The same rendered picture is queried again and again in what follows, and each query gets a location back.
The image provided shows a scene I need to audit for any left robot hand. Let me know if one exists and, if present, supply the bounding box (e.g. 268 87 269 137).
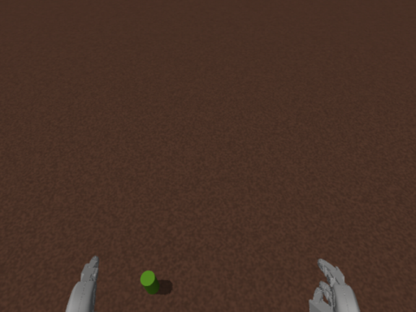
66 256 99 312

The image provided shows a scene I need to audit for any can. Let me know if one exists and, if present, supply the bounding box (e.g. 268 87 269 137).
140 270 160 294

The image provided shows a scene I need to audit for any right robot hand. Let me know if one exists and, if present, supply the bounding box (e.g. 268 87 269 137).
309 259 360 312

